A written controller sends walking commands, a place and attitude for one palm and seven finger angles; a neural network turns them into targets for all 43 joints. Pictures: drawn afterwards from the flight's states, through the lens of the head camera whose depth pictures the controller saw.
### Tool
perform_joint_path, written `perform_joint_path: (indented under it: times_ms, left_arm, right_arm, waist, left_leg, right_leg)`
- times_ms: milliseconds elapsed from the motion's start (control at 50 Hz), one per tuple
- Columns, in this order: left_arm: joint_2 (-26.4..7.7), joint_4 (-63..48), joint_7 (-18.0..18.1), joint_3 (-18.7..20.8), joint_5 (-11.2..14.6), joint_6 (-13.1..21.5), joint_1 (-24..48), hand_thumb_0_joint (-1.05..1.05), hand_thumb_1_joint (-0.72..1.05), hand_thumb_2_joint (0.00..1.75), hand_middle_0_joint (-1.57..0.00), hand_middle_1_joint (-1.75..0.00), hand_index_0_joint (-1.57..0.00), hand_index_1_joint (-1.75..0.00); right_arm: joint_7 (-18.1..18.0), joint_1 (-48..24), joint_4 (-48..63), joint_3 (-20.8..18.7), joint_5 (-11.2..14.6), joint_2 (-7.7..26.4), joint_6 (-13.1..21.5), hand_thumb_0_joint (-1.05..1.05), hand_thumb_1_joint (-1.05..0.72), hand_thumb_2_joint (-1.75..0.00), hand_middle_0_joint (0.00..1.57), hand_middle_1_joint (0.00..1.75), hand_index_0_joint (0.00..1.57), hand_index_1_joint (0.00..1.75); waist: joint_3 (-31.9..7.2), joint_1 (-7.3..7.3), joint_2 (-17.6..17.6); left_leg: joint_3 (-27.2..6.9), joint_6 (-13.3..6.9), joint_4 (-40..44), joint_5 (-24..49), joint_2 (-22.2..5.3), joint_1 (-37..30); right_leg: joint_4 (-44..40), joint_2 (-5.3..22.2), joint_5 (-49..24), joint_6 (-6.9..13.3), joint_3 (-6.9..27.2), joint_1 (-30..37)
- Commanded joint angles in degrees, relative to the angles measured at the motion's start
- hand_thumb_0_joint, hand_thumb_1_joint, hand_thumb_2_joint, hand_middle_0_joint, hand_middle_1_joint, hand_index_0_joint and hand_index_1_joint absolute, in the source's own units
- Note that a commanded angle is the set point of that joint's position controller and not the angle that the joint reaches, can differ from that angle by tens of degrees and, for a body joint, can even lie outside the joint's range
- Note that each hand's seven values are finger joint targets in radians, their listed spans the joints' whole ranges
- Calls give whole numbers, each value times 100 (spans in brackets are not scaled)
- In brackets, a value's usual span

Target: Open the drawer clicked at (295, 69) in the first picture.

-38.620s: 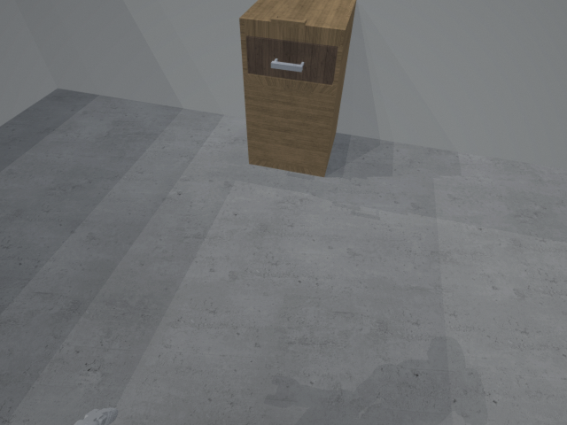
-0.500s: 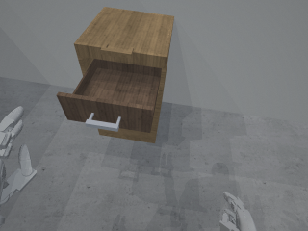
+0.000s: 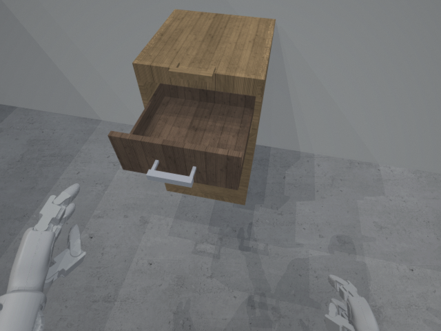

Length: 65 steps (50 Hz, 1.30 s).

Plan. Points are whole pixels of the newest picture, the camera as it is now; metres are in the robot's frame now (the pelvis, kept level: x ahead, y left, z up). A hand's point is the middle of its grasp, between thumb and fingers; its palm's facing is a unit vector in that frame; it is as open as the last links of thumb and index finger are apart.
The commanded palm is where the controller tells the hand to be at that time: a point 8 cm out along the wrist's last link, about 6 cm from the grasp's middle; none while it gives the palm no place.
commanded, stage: let the arm hang, fingers relaxed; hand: left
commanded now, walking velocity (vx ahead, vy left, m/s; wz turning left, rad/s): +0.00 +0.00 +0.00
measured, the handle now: (172, 172) +0.54 +0.18 -0.15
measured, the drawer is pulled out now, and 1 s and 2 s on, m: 0.27 0.27 0.27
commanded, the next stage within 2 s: look to check the result in 1.02 s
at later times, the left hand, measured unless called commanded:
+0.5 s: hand out of the picture -0.03 +0.18 -0.16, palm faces -0.02 -0.97 -0.24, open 7.3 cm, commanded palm none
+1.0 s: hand out of the picture -0.01 +0.15 -0.17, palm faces -0.01 -0.98 -0.19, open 7.3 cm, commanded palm none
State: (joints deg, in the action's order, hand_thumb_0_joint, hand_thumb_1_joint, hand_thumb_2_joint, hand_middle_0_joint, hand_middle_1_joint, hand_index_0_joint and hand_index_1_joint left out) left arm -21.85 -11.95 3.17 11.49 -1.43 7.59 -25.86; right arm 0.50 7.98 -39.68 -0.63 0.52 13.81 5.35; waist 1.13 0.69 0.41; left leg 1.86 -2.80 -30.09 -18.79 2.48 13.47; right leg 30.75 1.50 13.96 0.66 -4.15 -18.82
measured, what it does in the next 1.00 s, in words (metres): stands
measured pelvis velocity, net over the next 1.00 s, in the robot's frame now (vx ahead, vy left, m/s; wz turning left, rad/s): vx -0.02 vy -0.02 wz -0.03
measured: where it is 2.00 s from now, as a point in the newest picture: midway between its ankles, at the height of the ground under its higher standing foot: outside the picture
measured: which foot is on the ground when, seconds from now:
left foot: down 0.00-1.00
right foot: down 0.00-1.00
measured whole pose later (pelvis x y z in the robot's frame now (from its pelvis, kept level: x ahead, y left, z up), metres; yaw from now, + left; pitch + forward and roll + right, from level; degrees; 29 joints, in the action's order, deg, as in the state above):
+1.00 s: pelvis -0.02 -0.02 +0.01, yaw -2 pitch -2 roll +0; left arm -8.0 65.2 1.7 0.1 -0.7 -0.2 -14.7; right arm -1.9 19.3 -63.9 0.2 -0.5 6.4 -0.3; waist 3.9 -0.3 0.3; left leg 2.8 -1.0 -22.0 -14.1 0.3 5.8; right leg 22.0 -1.1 8.6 2.5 -3.3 -11.3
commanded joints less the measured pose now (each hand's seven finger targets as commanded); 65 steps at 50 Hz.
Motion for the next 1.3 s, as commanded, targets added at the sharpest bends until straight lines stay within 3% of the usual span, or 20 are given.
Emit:
perform_joint_path:
  times_ms: [0,40,80,120,160,240,300,360,520,760,860,1020,1160,1280]
  left_arm:
    - [141,2407,-213,-633,-107,-708,392,0,90,90,-20,-30,-20,-30]
    - [65,3232,-203,-654,-110,-755,486,0,90,90,-20,-30,-20,-30]
    - [-67,4044,-209,-721,-68,-785,690,0,90,90,-20,-30,-20,-30]
    - [-37,4681,-218,-819,-11,-809,994,0,90,90,-20,-30,-20,-30]
    - [47,5194,-199,-901,17,-838,1065,0,90,90,-20,-30,-20,-30]
    - [269,6093,-194,-910,46,-789,863,0,90,90,-20,-30,-20,-30]
    - [274,6520,-200,-966,66,-761,882,0,90,90,-20,-30,-20,-30]
    - [331,6847,-188,-995,79,-748,898,0,90,90,-20,-30,-20,-30]
    - [509,7380,-140,-1047,95,-755,801,0,90,90,-20,-30,-20,-30]
    - [721,7539,-85,-1023,73,-705,720,0,90,90,-20,-30,-20,-30]
    - [778,7577,-82,-1019,71,-698,703,0,90,90,-20,-30,-20,-30]
    - [829,7603,-93,-1011,79,-703,742,0,90,90,-20,-30,-20,-30]
    - [865,7622,-80,-1002,78,-682,662,0,90,90,-20,-30,-20,-30]
    - [899,7643,-72,-1015,85,-683,686,0,90,90,-20,-30,-20,-30]
  right_arm:
    - [-41,390,102,-282,-117,915,-125,0,-90,-90,20,30,20,30]
    - [-96,230,30,-213,-148,871,-224,0,-90,-90,20,30,20,30]
    - [-120,280,-150,-167,-142,694,-357,0,-90,-90,20,30,20,30]
    - [-136,378,-445,-92,-157,547,-443,0,-90,-90,20,30,20,30]
    - [-142,414,-680,-24,-161,469,-470,0,-90,-90,20,30,20,30]
    - [-192,639,-1140,16,-140,310,-494,0,-90,-90,20,30,20,30]
    - [-208,935,-1428,20,-113,255,-533,0,-90,-90,20,30,20,30]
    - [-215,1179,-1678,21,-105,203,-556,0,-90,-90,20,30,20,30]
    - [-241,1594,-2156,39,-114,5,-576,0,-90,-90,20,30,20,30]
    - [-259,1688,-2344,15,-113,-234,-535,0,-90,-90,20,30,20,30]
    - [-278,1683,-2380,19,-112,-309,-522,0,-90,-90,20,30,20,30]
    - [-293,1728,-2399,12,-121,-323,-523,0,-90,-90,20,30,20,30]
    - [-314,1709,-2395,0,-103,-303,-495,0,-90,-90,20,30,20,30]
    - [-323,1702,-2423,4,-111,-319,-501,0,-90,-90,20,30,20,30]
  waist:
    - [-670,-238,-441]
    - [-625,-72,-1019]
    - [-468,-88,-894]
    - [-183,-149,-282]
    - [5,-91,545]
    - [-95,-33,861]
    - [-189,-67,512]
    - [125,-92,163]
    - [482,-114,-203]
    - [534,-106,-90]
    - [585,-100,132]
    - [578,-125,15]
    - [351,-120,101]
    - [494,-128,32]
  left_leg:
    - [-1049,-193,324,3314,-1185,-123]
    - [-835,-81,208,2741,-934,248]
    - [-521,89,232,1471,-522,129]
    - [-507,112,574,1027,-501,-59]
    - [-650,71,975,1238,-684,23]
    - [-552,64,1139,861,-686,-53]
    - [-540,44,1148,699,-719,-203]
    - [-576,29,1226,639,-739,-182]
    - [-554,-2,1388,396,-741,-96]
    - [-465,23,1369,551,-728,-141]
    - [-446,41,1373,647,-739,-150]
    - [-468,46,1398,596,-750,-160]
    - [-442,55,1326,916,-779,-362]
    - [-432,61,1336,965,-790,-341]
  right_leg:
    - [467,125,-365,93,403,255]
    - [35,343,-1545,143,636,1034]
    - [-296,712,-2157,352,1012,1071]
    - [-543,663,-1627,362,1063,861]
    - [-607,382,-996,224,860,986]
    - [-983,366,-727,231,864,1302]
    - [-1165,389,-609,238,813,1347]
    - [-1274,384,-410,255,783,1143]
    - [-1394,359,-38,236,790,960]
    - [-1349,341,-217,234,801,862]
    - [-1333,347,-379,248,797,863]
    - [-1344,339,-322,242,798,884]
    - [-1269,340,-657,257,774,967]
    - [-1269,354,-719,255,741,929]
